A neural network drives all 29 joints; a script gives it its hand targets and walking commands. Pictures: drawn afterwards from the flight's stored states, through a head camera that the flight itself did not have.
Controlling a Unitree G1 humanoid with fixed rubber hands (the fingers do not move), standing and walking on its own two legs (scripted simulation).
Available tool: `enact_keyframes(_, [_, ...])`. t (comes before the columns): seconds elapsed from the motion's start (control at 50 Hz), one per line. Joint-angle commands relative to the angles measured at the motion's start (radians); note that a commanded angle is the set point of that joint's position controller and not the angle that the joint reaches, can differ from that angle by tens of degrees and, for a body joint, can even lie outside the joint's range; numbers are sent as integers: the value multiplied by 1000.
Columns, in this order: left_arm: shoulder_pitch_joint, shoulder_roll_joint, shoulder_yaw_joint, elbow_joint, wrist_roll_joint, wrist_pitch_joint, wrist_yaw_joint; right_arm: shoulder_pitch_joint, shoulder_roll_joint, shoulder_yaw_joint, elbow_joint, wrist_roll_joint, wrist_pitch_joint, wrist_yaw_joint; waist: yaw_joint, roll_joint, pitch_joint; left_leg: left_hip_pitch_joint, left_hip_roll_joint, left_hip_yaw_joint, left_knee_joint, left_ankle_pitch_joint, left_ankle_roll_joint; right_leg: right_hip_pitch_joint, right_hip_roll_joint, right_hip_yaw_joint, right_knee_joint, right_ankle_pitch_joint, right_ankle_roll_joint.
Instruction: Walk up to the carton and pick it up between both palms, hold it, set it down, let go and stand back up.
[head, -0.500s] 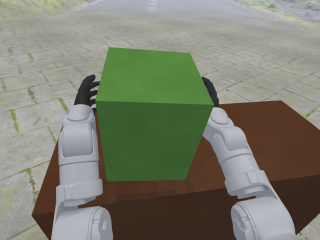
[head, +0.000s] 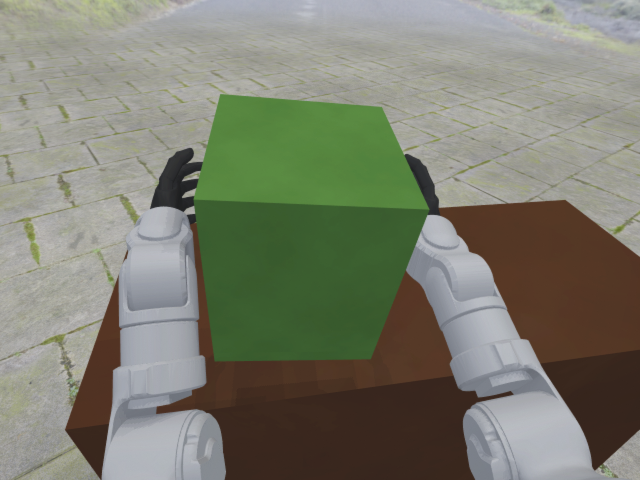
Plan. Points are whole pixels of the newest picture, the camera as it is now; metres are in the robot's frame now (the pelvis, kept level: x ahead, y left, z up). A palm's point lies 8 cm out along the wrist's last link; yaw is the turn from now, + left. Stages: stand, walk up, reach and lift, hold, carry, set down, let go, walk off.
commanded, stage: hold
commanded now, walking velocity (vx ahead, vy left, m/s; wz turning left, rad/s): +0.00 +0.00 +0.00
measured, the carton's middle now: (299, 232) +0.38 +0.01 +0.19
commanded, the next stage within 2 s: none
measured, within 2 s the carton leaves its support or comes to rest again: neither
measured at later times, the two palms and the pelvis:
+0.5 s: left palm (172, 217) +0.36 +0.15 +0.23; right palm (421, 219) +0.36 -0.14 +0.22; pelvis +0.00 +0.00 +0.00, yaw +0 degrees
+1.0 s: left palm (172, 213) +0.37 +0.15 +0.23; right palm (420, 216) +0.37 -0.14 +0.22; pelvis +0.00 +0.00 +0.00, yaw +0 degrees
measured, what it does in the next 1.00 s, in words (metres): stands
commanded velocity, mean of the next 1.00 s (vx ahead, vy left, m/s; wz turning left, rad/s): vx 0.00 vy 0.00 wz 0.00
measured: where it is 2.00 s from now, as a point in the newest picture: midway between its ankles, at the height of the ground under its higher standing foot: outside the picture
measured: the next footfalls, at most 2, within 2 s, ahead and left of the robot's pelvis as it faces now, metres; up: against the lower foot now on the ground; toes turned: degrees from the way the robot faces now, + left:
none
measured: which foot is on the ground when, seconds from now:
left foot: down 0.00-1.00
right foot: down 0.00-1.00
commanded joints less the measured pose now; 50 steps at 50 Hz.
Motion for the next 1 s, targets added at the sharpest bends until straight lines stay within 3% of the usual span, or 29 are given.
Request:
enact_keyframes(0.0, [-598, -580, -445, -71, -160, -70, -108, -810, 587, 355, -294, 93, -58, 106, 2, 61, -373, 123, -39, 31, -18, 203, -4, 7, 71, -42, -25, 112, 34])
enact_keyframes(0.04, [-573, -586, -463, -91, -171, -65, -108, -799, 572, 365, -328, 103, -61, 102, -13, 69, -401, 157, -41, 28, 5, 268, -18, 25, 75, -41, -19, 176, 36])
enact_keyframes(0.08, [-598, -569, -462, -93, -168, -65, -111, -795, 570, 358, -308, 96, -53, 96, -22, 68, -374, 156, -50, 35, -3, 238, -21, 15, 71, -43, -28, 153, 42])
enact_keyframes(0.12, [-579, -564, -441, -69, -162, -63, -113, -797, 579, 357, -309, 89, -49, 94, -11, 43, -357, 135, -47, 38, -15, 214, -7, 23, 69, -40, -31, 145, 42])
enact_keyframes(0.16, [-588, -567, -432, -66, -151, -60, -118, -781, 582, 348, -283, 82, -44, 98, -9, 62, -336, 112, -45, 38, -30, 192, -7, 26, 69, -43, -28, 122, 40])
enact_keyframes(0.24, [-575, -574, -462, -109, -175, -64, -117, -805, 586, 384, -372, 117, -56, 87, -13, 64, -421, 147, -56, 30, 15, 285, -18, 54, 69, -34, -11, 227, 49])
enact_keyframes(0.3, [-567, -549, -420, -71, -145, -59, -124, -776, 577, 367, -312, 93, -43, 85, 0, 34, -339, 125, -51, 37, -17, 201, 1, 27, 61, -35, -31, 154, 51])
enact_keyframes(0.32, [-592, -562, -437, -119, -157, -66, -123, -766, 598, 368, -315, 93, -47, 88, -3, 45, -366, 121, -51, 36, -21, 211, -4, 34, 62, -36, -22, 162, 50])
enact_keyframes(0.4, [-566, -555, -453, -107, -160, -57, -124, -769, 572, 372, -332, 95, -45, 85, -21, 55, -356, 145, -52, 35, -1, 252, -13, 39, 68, -41, -22, 196, 45])
enact_keyframes(0.44, [-553, -566, -437, -76, -148, -53, -129, -793, 574, 373, -346, 100, -49, 87, -1, 54, -345, 115, -53, 40, -18, 207, -6, 39, 67, -40, -27, 153, 44])
enact_keyframes(0.54, [-585, -567, -453, -100, -162, -62, -123, -784, 580, 367, -326, 96, -51, 95, -16, 62, -369, 127, -46, 36, -15, 214, -12, 37, 69, -43, -22, 150, 39])
enact_keyframes(0.6, [-577, -564, -440, -83, -162, -63, -122, -802, 590, 372, -346, 97, -54, 95, 4, 44, -378, 115, -48, 37, -19, 210, -2, 43, 67, -40, -25, 153, 43])
enact_keyframes(0.64, [-576, -581, -458, -79, -175, -63, -118, -829, 583, 364, -377, 94, -60, 92, -7, 53, -405, 128, -48, 34, -12, 204, -6, 35, 70, -38, -27, 141, 39])
enact_keyframes(0.68, [-597, -587, -469, -85, -175, -68, -112, -811, 578, 350, -339, 86, -57, 98, -15, 82, -381, 120, -42, 33, -17, 188, -10, 9, 72, -43, -30, 101, 29])
enact_keyframes(0.72, [-586, -581, -456, -64, -161, -61, -115, -780, 569, 330, -287, 73, -47, 104, -23, 74, -343, 113, -39, 30, -29, 159, -12, -2, 68, -45, -34, 80, 33])
enact_keyframes(0.82, [-600, -560, -429, -62, -152, -64, -117, -800, 582, 343, -283, 86, -49, 107, 2, 61, -336, 96, -42, 36, -38, 168, -4, 15, 66, -42, -28, 99, 37])
enact_keyframes(0.9, [-594, -560, -452, -91, -165, -67, -112, -795, 578, 363, -313, 94, -53, 98, -14, 58, -388, 147, -47, 34, -6, 234, -9, 29, 66, -36, -21, 169, 42])
enact_keyframes(0.94, [-590, -569, -434, -78, -169, -65, -117, -812, 588, 364, -322, 99, -53, 94, -3, 41, -378, 120, -51, 34, -12, 214, -1, 31, 67, -34, -25, 156, 47])
enact_keyframes(0.98, [-563, -575, -456, -106, -166, -66, -118, -784, 580, 376, -349, 103, -55, 88, -19, 52, -402, 154, -50, 32, 8, 287, -10, 50, 69, -39, -17, 236, 48])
